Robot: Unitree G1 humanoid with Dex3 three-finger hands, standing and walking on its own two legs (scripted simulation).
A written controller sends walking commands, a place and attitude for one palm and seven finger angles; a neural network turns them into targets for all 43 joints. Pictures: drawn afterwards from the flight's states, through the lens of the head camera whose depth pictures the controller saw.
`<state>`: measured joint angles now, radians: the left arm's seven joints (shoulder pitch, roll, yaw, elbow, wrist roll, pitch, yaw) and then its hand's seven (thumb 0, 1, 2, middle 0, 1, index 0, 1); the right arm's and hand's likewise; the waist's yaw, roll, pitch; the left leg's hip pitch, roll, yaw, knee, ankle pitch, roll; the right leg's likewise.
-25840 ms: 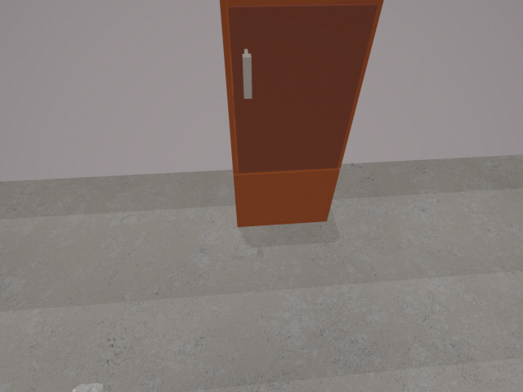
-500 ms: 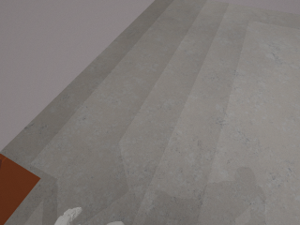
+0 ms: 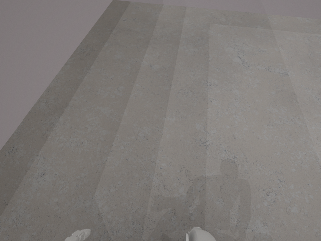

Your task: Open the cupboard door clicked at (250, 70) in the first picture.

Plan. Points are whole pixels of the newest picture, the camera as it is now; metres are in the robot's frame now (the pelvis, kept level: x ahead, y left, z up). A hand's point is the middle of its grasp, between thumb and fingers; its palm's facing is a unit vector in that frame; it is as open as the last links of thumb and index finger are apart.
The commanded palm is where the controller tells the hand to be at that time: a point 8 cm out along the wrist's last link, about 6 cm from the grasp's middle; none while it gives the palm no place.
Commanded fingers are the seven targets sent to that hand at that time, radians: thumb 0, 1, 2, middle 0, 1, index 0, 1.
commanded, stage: walk to a spot facing it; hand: left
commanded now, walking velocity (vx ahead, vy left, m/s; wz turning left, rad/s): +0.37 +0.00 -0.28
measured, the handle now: out of the picture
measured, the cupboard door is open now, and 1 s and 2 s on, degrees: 41 41 41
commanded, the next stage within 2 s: turn to face it in 0.54 s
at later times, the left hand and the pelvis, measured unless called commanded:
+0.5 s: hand (111, 206) +0.24 +0.17 -0.20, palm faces -0.06 -0.98 -0.16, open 7.3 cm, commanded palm none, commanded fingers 0.00 0.90 0.90 -0.20 -0.30 -0.20 -0.30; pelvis +0.25 -0.02 -0.02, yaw -7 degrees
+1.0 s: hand (141, 130) +0.52 +0.10 -0.18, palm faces +0.01 -0.98 -0.18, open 7.2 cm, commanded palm none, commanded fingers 0.00 0.90 0.90 -0.20 -0.30 -0.20 -0.30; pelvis +0.42 -0.08 -0.01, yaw +0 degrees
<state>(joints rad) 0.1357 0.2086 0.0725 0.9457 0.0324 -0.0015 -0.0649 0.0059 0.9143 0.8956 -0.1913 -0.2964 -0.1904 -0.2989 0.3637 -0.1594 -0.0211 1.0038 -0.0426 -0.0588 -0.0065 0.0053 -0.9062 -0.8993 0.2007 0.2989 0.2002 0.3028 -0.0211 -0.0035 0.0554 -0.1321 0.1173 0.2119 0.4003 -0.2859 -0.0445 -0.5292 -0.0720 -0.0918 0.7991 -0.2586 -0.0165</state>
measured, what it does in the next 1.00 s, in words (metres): walks ahead: right foot, then left foot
